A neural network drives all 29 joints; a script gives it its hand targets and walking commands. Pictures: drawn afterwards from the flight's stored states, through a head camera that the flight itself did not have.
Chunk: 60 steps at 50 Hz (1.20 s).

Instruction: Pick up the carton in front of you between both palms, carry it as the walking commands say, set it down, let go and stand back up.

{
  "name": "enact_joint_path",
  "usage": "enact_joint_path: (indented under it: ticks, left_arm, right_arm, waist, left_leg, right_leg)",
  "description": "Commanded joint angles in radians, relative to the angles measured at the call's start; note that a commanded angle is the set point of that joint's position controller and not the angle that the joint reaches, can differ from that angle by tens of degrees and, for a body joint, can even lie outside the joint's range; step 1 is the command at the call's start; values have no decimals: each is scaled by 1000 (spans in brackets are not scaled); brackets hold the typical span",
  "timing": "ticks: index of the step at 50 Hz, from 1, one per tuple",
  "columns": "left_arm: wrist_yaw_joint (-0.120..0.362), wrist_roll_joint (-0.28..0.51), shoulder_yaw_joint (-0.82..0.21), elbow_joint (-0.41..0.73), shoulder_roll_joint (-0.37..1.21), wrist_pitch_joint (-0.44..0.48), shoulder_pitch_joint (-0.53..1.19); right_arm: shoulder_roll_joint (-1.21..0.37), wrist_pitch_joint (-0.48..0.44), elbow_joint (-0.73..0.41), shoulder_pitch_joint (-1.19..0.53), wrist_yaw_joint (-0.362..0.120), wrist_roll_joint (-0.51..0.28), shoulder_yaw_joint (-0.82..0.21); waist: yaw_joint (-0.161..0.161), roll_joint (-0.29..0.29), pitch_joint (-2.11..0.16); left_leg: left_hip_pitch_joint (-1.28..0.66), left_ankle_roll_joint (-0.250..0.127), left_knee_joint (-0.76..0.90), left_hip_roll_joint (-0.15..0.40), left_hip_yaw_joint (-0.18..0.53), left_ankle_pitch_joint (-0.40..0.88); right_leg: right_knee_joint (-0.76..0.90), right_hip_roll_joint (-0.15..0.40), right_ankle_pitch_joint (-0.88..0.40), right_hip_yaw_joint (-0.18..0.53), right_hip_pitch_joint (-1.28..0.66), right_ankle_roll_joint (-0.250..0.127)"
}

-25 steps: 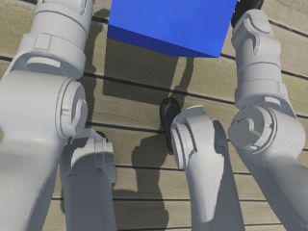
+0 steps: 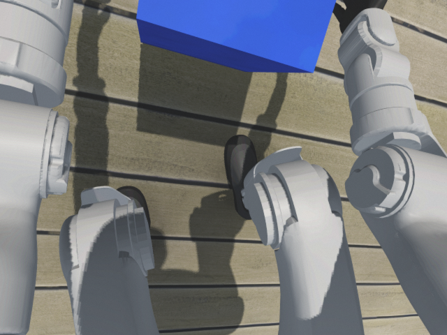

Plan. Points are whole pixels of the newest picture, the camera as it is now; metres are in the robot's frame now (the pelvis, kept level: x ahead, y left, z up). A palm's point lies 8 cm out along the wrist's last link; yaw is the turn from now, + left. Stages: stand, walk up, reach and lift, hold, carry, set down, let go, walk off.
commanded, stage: set down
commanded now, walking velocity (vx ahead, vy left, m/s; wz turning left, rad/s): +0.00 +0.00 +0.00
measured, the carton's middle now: out of the picture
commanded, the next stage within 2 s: let go in 1.10 s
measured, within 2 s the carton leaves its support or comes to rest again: neither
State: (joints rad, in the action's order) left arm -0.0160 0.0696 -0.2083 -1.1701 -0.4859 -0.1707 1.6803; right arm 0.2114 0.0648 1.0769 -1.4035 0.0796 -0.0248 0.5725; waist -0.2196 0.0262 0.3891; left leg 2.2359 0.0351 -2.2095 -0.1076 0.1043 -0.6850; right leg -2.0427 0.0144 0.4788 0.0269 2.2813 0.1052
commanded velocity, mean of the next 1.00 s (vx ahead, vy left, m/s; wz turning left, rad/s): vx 0.00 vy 0.00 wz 0.00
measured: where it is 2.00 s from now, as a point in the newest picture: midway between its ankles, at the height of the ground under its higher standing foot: (191, 216)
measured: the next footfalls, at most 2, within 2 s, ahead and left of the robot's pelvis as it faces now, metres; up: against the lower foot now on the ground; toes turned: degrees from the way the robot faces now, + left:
none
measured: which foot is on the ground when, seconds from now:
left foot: down 0.00-1.00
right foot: down 0.00-1.00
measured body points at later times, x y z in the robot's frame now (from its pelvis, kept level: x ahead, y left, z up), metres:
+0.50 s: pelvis +0.00 +0.00 +0.07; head +0.36 -0.02 +0.33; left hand +0.64 +0.06 -0.05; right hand +0.50 -0.28 -0.06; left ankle +0.07 +0.12 -0.35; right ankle +0.14 -0.15 -0.35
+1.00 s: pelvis +0.03 +0.00 +0.19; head +0.37 -0.01 +0.48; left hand +0.65 +0.08 +0.08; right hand +0.50 -0.28 +0.08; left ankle +0.07 +0.12 -0.35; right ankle +0.14 -0.15 -0.35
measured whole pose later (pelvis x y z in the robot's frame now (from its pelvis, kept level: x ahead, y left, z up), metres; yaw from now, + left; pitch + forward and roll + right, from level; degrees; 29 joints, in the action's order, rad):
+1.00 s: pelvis +0.03 +0.00 +0.19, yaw +0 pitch +49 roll -2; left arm 0.10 -0.06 0.04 -0.98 -0.47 -0.33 1.47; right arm 0.06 0.31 0.53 -1.08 0.14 -0.04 0.47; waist -0.23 -0.07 0.02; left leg 1.80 0.02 -1.46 -0.06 0.08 -0.52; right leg -1.34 0.00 0.34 0.04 1.85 0.06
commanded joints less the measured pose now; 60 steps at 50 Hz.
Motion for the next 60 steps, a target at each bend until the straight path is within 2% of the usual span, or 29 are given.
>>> enact_joint_path:
  ticks: [1,4,5,7,8,9,15,17,20,22,23,24,28,31,34,35,39,40,41,43,44,45,46,47,49,54,55,59,60]
  left_arm:
    - [5,87,-50,190,-43,13,431]
    - [25,101,-88,197,-44,7,423]
    - [30,87,-42,220,-82,9,427]
    - [27,70,-5,247,-151,-14,475]
    - [27,62,-23,156,-177,-25,404]
    - [32,19,25,192,-159,-37,424]
    - [55,42,81,103,-121,-89,321]
    - [74,18,103,157,-130,-83,292]
    - [74,-16,138,150,-96,-87,285]
    - [57,-43,146,211,-127,-89,314]
    - [50,-24,143,273,-87,-81,290]
    - [43,-57,135,197,-133,-96,342]
    - [68,-108,177,193,-132,-105,274]
    - [86,-76,209,98,-93,-131,261]
    - [99,-43,215,89,-108,-114,250]
    - [110,-65,196,128,-88,-109,220]
    - [129,-91,241,216,-128,-108,178]
    - [133,-93,269,191,-121,-106,158]
    - [139,-144,236,246,-128,-115,176]
    - [131,-130,244,255,-111,-133,197]
    - [131,-79,253,279,-102,-139,183]
    - [133,-107,222,267,-96,-148,180]
    - [129,-110,220,339,-50,-150,142]
    - [117,-89,256,311,-48,-147,142]
    - [110,-158,280,329,-98,-141,140]
    - [137,-173,344,283,-26,-118,-22]
    - [113,-191,358,329,-40,-109,-8]
    - [102,-176,344,349,59,-103,-11]
    - [101,-166,352,289,147,-109,-121]
  right_arm:
    - [99,-28,-114,-158,24,-78,-58]
    - [122,-18,-203,-170,42,-112,-101]
    - [106,2,-229,-198,46,-159,-125]
    - [88,16,-292,-159,73,-131,-117]
    - [71,44,-270,-200,79,-167,-156]
    - [114,43,-367,-202,90,-144,-90]
    - [24,116,-359,-94,119,-99,-124]
    - [21,120,-399,-79,119,-33,-74]
    - [44,130,-486,-124,97,-19,-69]
    - [32,131,-503,-71,95,-23,-62]
    - [36,136,-526,-58,90,-64,-66]
    - [15,147,-512,-39,94,-54,-96]
    - [-7,176,-544,-41,86,-51,-117]
    - [-43,217,-448,-6,104,-48,-106]
    - [-36,196,-546,-28,105,-15,-116]
    - [-32,197,-506,30,95,-7,-83]
    - [-37,205,-599,38,88,-13,-146]
    - [-57,211,-621,64,88,9,-108]
    - [-82,210,-617,123,77,-41,-126]
    - [-46,228,-622,30,76,-28,-103]
    - [-15,215,-626,119,72,-8,-65]
    - [-40,221,-677,67,72,-8,-85]
    - [8,229,-698,102,68,-21,-60]
    - [-10,226,-709,124,56,-8,-102]
    - [-49,236,-666,184,56,-15,-132]
    - [-50,205,-677,233,26,39,-77]
    - [-49,189,-728,198,27,33,-83]
    - [-78,195,-688,250,-14,37,-79]
    - [-127,196,-685,257,-39,58,-124]
  waist:
    - [-132,-335,-1165]
    - [-153,-401,-1242]
    - [-96,-390,-1262]
    - [-152,-364,-1346]
    - [-77,-330,-1324]
    - [-122,-335,-1424]
    - [-97,-255,-1360]
    - [-166,-219,-1331]
    - [-117,-292,-1359]
    - [-167,-275,-1481]
    - [-110,-328,-1529]
    - [-158,-321,-1488]
    - [-84,-291,-1456]
    - [-102,-233,-1326]
    - [-144,-163,-1433]
    - [-137,-254,-1408]
    - [-87,-250,-1417]
    - [-129,-196,-1471]
    - [-85,-320,-1488]
    - [-66,-288,-1431]
    - [-183,-261,-1561]
    - [-109,-281,-1546]
    - [-142,-391,-1580]
    - [-134,-276,-1621]
    - [-75,-350,-1583]
    - [-137,-312,-1457]
    - [-66,-280,-1511]
    - [-83,-343,-1546]
    - [-116,-259,-1492]
  left_leg:
    - [-596,16,222,75,-18,411]
    - [-551,27,205,73,-78,340]
    - [-540,15,190,72,-100,354]
    - [-530,20,187,77,-96,362]
    - [-533,5,244,65,-125,282]
    - [-540,1,242,69,-134,258]
    - [-594,-29,351,44,-111,310]
    - [-557,-28,356,22,-104,262]
    - [-578,-18,412,10,-121,289]
    - [-670,-14,436,26,-110,359]
    - [-730,-10,468,4,-143,400]
    - [-754,-26,473,31,-112,373]
    - [-667,-35,536,6,-166,233]
    - [-655,-43,626,-12,-179,210]
    - [-697,-50,670,-10,-124,264]
    - [-703,-31,698,-20,-159,315]
    - [-686,-27,722,-18,-159,335]
    - [-744,-39,748,-20,-154,330]
    - [-846,-25,751,-18,-173,370]
    - [-872,-19,813,-12,-143,363]
    - [-954,-9,823,-15,-140,383]
    - [-1018,-19,838,-22,-116,440]
    - [-1082,12,834,-14,-146,534]
    - [-1104,-8,835,-15,-123,594]
    - [-1136,5,834,-21,-152,612]
    - [-1113,7,989,-3,-108,661]
    - [-1112,-3,1024,-3,-100,726]
    - [-1343,3,1099,-6,-90,713]
    - [-1303,1,1123,-2,-85,718]
  right_leg:
    - [69,-6,-428,-139,-537,-31]
    - [86,-14,-485,-125,-670,-47]
    - [94,-6,-509,-112,-706,-39]
    - [118,-16,-563,-94,-841,-46]
    - [126,-49,-491,-110,-954,-47]
    - [136,-49,-489,-140,-927,-30]
    - [197,-51,-466,-171,-898,-35]
    - [247,-63,-405,-179,-856,-31]
    - [285,-62,-418,-176,-816,-40]
    - [305,-67,-519,-187,-878,-30]
    - [306,-62,-507,-213,-856,-28]
    - [342,-63,-489,-190,-810,-36]
    - [422,-71,-395,-167,-919,-25]
    - [521,-75,-339,-181,-906,2]
    - [539,-96,-418,-182,-1010,-1]
    - [531,-84,-451,-198,-963,-7]
    - [613,-73,-498,-125,-1083,-21]
    - [648,-81,-492,-153,-1113,-7]
    - [658,-82,-508,-147,-1038,-13]
    - [669,-77,-448,-171,-1016,-6]
    - [722,-77,-480,-181,-1080,-12]
    - [725,-71,-492,-176,-1058,-13]
    - [733,-81,-579,-194,-1054,-20]
    - [750,-83,-628,-194,-1087,-18]
    - [798,-102,-643,-164,-1096,-31]
    - [905,-73,-674,-150,-1171,-30]
    - [891,-73,-768,-161,-1226,-19]
    - [972,-70,-631,-150,-1177,-22]
    - [988,-89,-709,-168,-1265,-24]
